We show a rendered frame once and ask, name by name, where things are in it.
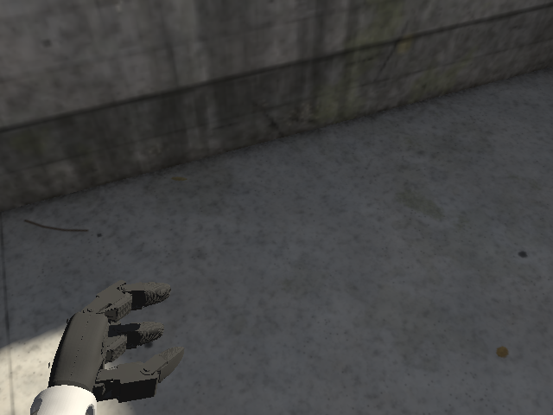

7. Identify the robot left forearm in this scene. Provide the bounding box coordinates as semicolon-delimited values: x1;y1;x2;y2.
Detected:
30;385;97;415

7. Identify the robot left hand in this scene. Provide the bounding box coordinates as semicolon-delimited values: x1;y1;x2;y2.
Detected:
48;280;185;403

